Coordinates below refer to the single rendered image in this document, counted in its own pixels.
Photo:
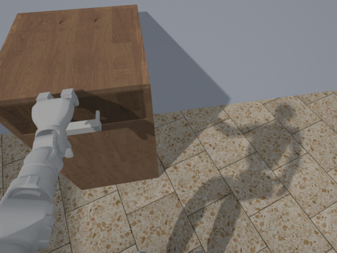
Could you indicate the drawer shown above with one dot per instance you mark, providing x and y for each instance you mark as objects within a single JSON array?
[{"x": 113, "y": 107}]

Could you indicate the cabinet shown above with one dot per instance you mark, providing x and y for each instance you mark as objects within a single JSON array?
[{"x": 94, "y": 51}]

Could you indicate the left robot hand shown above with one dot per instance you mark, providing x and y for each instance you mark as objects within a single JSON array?
[{"x": 57, "y": 112}]

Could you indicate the handle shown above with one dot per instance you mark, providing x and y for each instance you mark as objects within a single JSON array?
[{"x": 86, "y": 126}]

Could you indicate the robot left forearm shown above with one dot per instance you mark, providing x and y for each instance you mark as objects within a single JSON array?
[{"x": 38, "y": 175}]

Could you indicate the left robot upper arm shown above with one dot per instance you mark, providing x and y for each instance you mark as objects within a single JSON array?
[{"x": 25, "y": 225}]

